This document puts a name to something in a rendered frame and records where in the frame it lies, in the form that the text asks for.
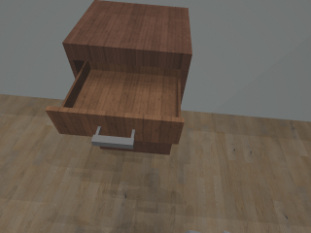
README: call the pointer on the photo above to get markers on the cabinet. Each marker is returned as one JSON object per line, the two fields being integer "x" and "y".
{"x": 133, "y": 34}

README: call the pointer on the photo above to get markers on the handle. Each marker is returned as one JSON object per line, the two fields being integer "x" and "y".
{"x": 113, "y": 141}

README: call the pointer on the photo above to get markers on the drawer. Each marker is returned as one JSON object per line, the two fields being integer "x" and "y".
{"x": 119, "y": 98}

